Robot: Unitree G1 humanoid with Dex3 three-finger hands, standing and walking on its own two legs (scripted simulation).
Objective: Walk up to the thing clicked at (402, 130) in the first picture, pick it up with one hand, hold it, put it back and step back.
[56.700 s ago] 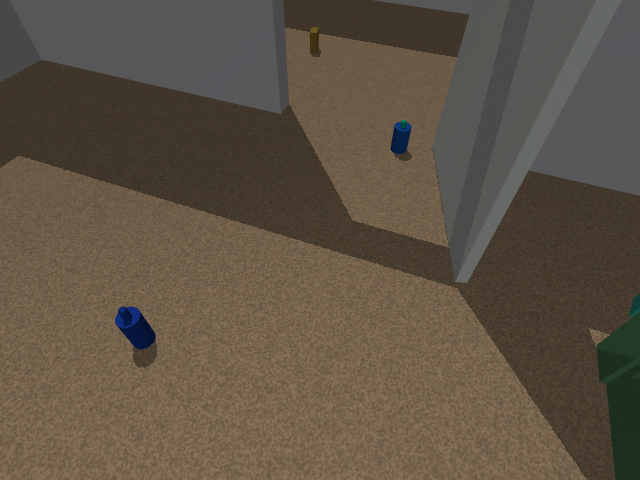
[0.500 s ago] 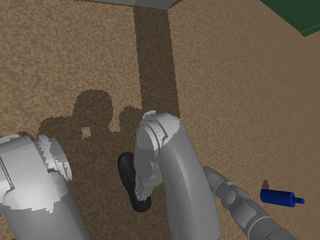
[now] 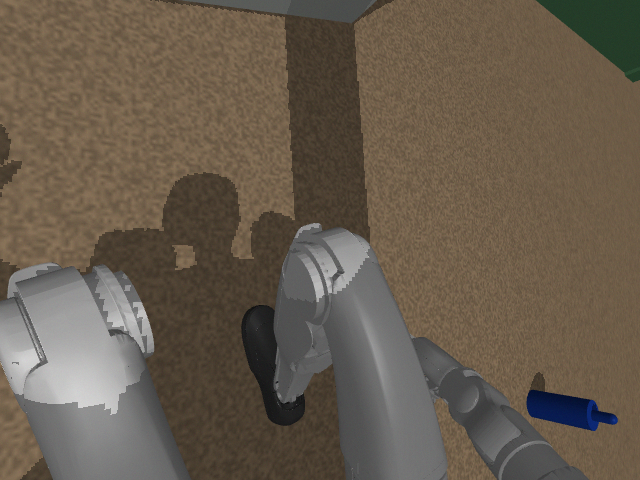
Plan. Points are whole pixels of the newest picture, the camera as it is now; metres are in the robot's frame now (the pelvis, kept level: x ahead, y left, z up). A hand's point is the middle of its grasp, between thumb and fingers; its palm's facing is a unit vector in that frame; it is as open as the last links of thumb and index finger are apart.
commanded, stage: settle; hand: left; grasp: from above
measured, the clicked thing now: out of the picture +0.45 +0.33 -0.21
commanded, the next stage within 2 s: lift in 1.32 s
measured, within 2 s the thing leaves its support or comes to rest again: leaves its support in 0.04 s
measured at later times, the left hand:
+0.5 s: hand out of the picture +0.41 +0.36 -0.05, palm faces +0.44 -0.90 -0.07, open 9.4 cm
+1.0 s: hand out of the picture +0.42 +0.34 +0.00, palm faces +0.43 -0.90 -0.07, open 9.4 cm
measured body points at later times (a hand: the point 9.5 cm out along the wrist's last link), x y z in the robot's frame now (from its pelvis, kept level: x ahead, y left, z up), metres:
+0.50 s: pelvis +0.01 -0.01 +0.03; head +0.21 +0.13 +0.40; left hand +0.38 +0.40 -0.05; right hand +0.17 -0.25 -0.06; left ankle +0.07 +0.13 -0.26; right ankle +0.13 -0.13 -0.26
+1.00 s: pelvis +0.02 -0.02 +0.05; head +0.22 +0.08 +0.44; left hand +0.39 +0.39 +0.01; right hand +0.16 -0.27 -0.06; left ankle +0.07 +0.13 -0.26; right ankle +0.13 -0.13 -0.26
